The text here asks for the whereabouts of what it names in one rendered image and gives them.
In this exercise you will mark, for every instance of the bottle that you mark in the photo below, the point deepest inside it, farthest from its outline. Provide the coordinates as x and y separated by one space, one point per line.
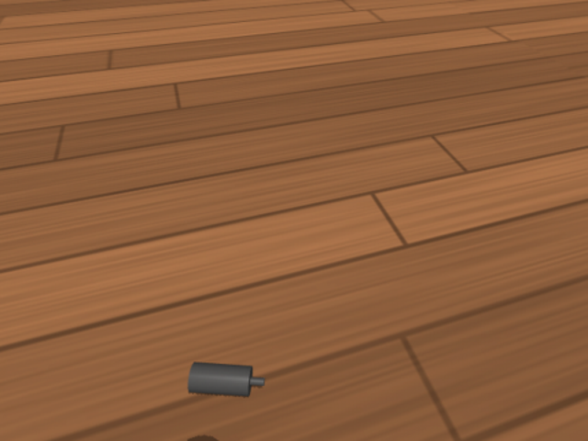
222 379

